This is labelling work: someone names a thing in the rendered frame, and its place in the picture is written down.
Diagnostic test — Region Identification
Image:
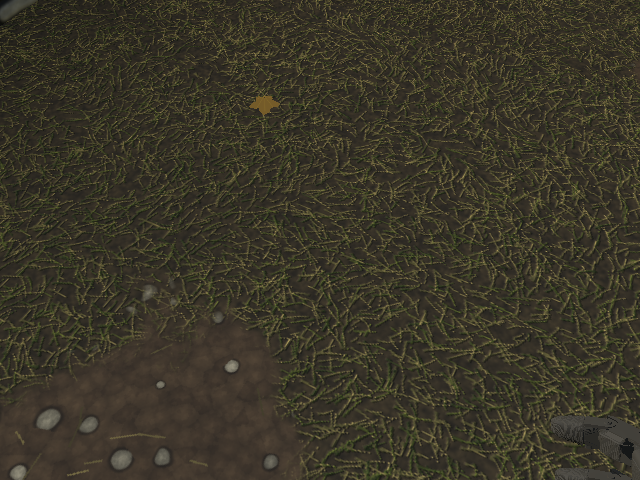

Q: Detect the right robot hand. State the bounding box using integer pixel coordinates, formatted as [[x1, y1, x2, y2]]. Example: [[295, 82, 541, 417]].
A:
[[551, 415, 640, 480]]

